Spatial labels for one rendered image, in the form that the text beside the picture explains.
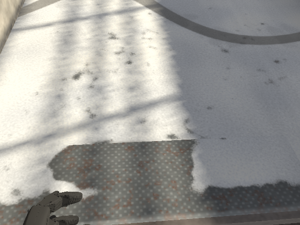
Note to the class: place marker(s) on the robot left hand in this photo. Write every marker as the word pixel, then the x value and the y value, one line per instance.
pixel 40 214

